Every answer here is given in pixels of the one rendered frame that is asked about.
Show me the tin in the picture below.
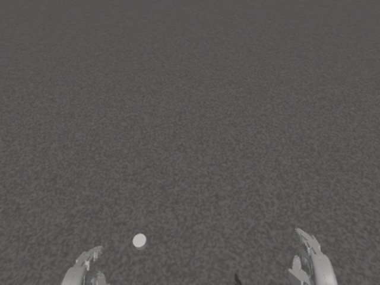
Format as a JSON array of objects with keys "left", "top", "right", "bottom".
[{"left": 133, "top": 234, "right": 147, "bottom": 250}]

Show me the left robot hand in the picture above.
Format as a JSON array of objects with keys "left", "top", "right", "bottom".
[{"left": 61, "top": 246, "right": 110, "bottom": 285}]

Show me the right robot hand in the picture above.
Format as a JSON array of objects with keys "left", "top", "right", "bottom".
[{"left": 289, "top": 228, "right": 338, "bottom": 285}]

